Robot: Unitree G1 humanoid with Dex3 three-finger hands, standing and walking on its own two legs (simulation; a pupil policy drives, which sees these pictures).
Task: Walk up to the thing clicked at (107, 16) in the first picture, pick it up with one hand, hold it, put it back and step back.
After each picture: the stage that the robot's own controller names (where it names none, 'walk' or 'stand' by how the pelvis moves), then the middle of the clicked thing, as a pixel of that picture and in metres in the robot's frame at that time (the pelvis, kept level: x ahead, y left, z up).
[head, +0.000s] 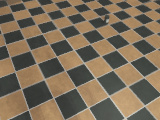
stand; (106, 19) +1.87 -0.44 -0.72
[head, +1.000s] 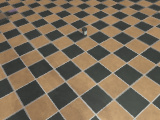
walk; (84, 31) +1.78 -0.04 -0.69
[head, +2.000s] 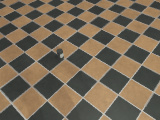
walk; (60, 54) +1.19 +0.26 -0.71
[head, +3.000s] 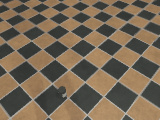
walk; (62, 92) +0.72 +0.19 -0.72
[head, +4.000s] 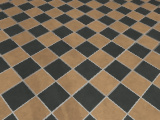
walk; out of the picture +0.44 +0.12 -0.70
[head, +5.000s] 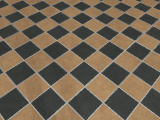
stand; out of the picture +0.34 +0.16 -0.72
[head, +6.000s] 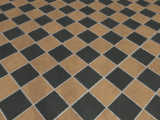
stand; out of the picture +0.33 +0.13 -0.72
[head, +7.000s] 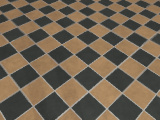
stand; out of the picture +0.32 +0.13 -0.72
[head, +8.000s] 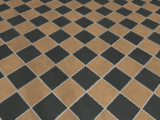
stand; out of the picture +0.31 +0.14 -0.73
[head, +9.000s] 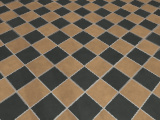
stand; out of the picture +0.32 +0.15 -0.73
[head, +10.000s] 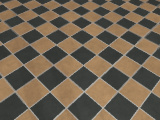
stand; out of the picture +0.31 +0.15 -0.73
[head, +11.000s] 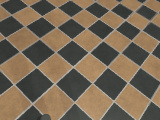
go down; out of the picture +0.35 +0.16 -0.66
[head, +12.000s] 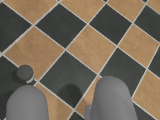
go down; (26, 75) +0.41 +0.17 -0.31
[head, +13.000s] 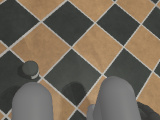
close in; (31, 70) +0.42 +0.16 -0.31
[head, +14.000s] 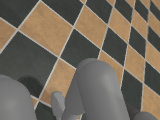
close in; out of the picture +0.42 +0.20 -0.23
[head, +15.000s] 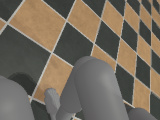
close; out of the picture +0.40 +0.21 -0.23
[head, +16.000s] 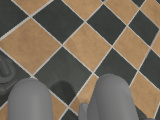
lift; (1, 76) +0.33 +0.23 -0.13
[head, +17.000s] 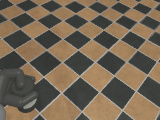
hold; (25, 95) +0.31 +0.17 +0.02
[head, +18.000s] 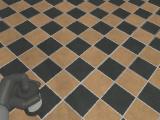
hold; (30, 99) +0.31 +0.17 -0.01
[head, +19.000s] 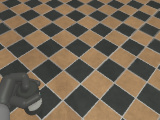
hold; (30, 98) +0.31 +0.17 -0.01
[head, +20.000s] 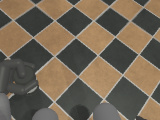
crouch; (27, 81) +0.36 +0.17 -0.08
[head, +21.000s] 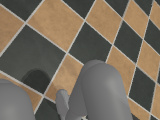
lower; out of the picture +0.41 +0.20 -0.23
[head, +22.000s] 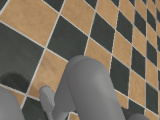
lower; out of the picture +0.43 +0.24 -0.23
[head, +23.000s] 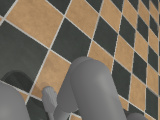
lower; out of the picture +0.43 +0.24 -0.24
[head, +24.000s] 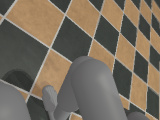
lower; out of the picture +0.43 +0.23 -0.24
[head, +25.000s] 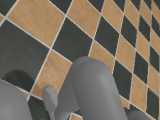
lower; out of the picture +0.42 +0.23 -0.24
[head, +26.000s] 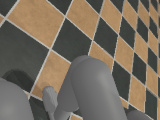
open; out of the picture +0.41 +0.22 -0.24
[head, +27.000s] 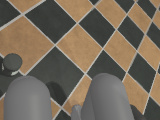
stand; (11, 65) +0.41 +0.19 -0.27
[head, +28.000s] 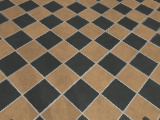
stand; out of the picture +0.35 +0.15 -0.63
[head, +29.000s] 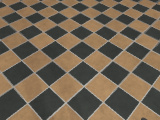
stand; out of the picture +0.35 +0.15 -0.67
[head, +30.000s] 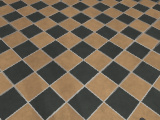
stand; out of the picture +0.35 +0.15 -0.67
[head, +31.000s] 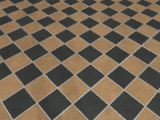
stand; out of the picture +0.37 +0.14 -0.72
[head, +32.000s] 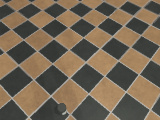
walk; (62, 109) +0.44 +0.13 -0.70
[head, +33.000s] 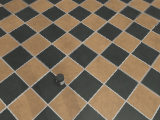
walk; (60, 80) +0.69 +0.14 -0.70
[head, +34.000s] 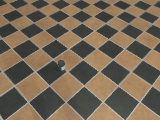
stand; (61, 66) +0.97 +0.17 -0.70
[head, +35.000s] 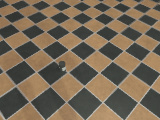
stand; (62, 67) +0.99 +0.15 -0.72
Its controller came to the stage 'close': yes
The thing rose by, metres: 0.71
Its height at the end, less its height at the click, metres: +0.00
